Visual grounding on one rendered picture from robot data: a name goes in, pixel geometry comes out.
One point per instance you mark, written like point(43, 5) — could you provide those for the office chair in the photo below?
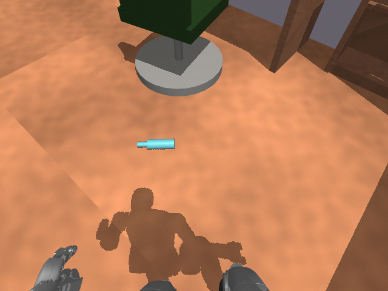
point(179, 63)

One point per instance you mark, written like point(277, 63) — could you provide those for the bookshelf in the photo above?
point(361, 56)

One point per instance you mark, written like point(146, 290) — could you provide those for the bottle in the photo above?
point(158, 144)

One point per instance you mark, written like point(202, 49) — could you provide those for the left robot hand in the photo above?
point(52, 271)

